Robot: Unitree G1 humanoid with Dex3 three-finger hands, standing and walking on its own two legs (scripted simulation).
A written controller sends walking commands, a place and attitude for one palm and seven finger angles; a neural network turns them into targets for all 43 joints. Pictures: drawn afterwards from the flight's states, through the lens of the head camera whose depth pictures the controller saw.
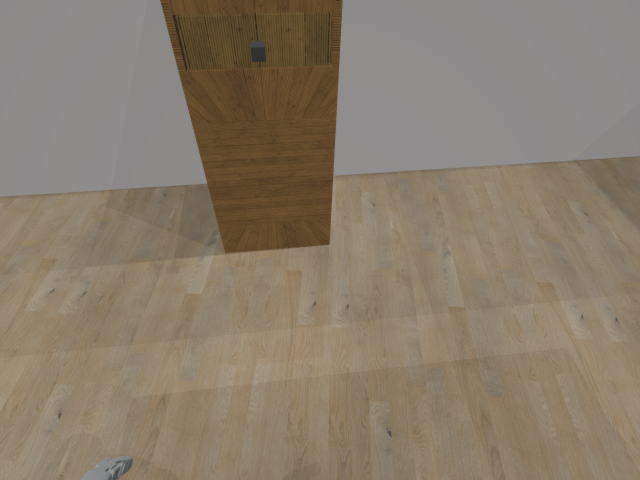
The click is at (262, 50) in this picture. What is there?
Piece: drawer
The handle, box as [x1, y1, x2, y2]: [250, 40, 265, 61]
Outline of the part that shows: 250,42 252,61 265,61 264,42 260,42 259,40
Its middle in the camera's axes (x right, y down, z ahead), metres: -0.16 -0.48 +0.99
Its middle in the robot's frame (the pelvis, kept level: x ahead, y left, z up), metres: +1.07 +0.21 +0.07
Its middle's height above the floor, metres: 0.83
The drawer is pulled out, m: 0.00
